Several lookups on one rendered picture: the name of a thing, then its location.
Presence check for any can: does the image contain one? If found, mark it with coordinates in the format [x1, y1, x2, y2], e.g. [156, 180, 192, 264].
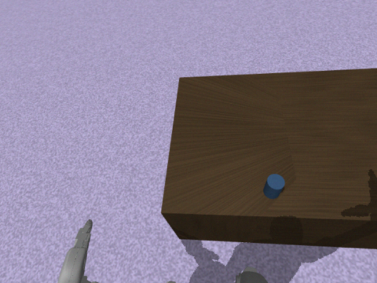
[263, 174, 285, 199]

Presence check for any left robot hand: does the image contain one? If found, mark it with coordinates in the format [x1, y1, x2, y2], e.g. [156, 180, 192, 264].
[58, 219, 98, 283]

